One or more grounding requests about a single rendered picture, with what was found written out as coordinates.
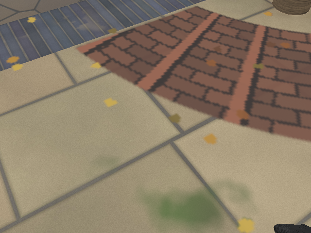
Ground robot right hand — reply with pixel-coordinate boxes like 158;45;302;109
274;223;311;233

